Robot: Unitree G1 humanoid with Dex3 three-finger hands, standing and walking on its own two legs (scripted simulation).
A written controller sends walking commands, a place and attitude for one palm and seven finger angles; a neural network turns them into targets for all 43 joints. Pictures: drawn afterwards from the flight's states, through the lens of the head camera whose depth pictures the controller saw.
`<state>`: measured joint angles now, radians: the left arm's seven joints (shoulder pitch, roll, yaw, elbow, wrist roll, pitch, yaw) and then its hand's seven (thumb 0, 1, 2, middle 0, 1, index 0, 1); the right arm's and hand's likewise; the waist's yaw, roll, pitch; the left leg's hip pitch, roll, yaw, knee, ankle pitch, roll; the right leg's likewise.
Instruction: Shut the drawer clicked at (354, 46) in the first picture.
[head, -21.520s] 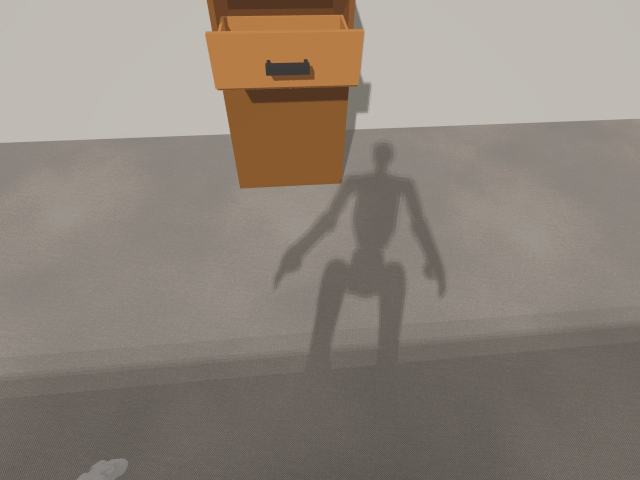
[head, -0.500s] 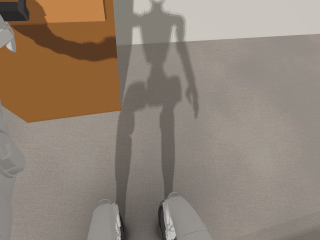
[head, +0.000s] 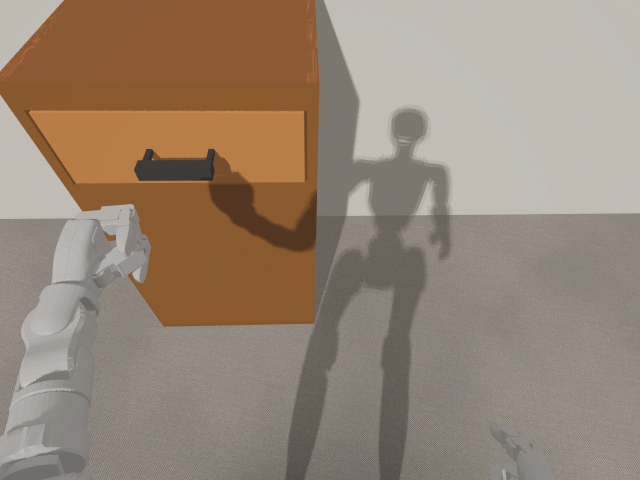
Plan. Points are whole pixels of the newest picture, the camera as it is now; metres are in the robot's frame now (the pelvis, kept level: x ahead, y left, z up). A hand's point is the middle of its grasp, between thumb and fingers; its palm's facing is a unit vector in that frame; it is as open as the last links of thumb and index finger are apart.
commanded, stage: draw the hand back to the body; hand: left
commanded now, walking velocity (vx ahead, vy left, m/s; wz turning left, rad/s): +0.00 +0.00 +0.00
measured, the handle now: (177, 162) +0.62 +0.26 +0.00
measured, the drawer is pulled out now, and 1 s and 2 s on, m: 0.00 0.00 0.00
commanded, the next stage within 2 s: step back with the hand held close in 0.84 s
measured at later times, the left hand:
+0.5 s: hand (55, 334) +0.23 +0.23 +0.17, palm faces +0.35 -0.87 -0.34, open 3.3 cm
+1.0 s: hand (21, 391) +0.18 +0.21 +0.19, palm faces +0.41 -0.82 -0.40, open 3.3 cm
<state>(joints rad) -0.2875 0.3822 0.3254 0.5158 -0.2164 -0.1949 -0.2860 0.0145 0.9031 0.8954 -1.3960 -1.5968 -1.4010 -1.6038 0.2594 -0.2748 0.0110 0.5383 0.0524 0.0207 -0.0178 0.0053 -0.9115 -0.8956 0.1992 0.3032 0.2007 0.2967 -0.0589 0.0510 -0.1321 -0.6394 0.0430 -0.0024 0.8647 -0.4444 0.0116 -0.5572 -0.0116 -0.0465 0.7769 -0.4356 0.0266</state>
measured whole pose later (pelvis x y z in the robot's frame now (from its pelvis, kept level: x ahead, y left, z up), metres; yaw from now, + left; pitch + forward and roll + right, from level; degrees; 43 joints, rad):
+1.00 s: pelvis +0.00 -0.03 +0.04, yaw +1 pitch -4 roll +0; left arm 0.51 0.31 0.28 -0.43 -0.05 -0.09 0.09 0.01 0.89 0.89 -1.40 -1.60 -1.41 -1.60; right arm 0.20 -0.23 0.03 0.62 0.00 -0.10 -0.10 0.01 -0.91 -0.90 0.20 0.30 0.20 0.30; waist 0.06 0.08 0.02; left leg -0.10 0.04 0.01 0.44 -0.26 -0.02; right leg -0.04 -0.01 -0.05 0.40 -0.28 0.00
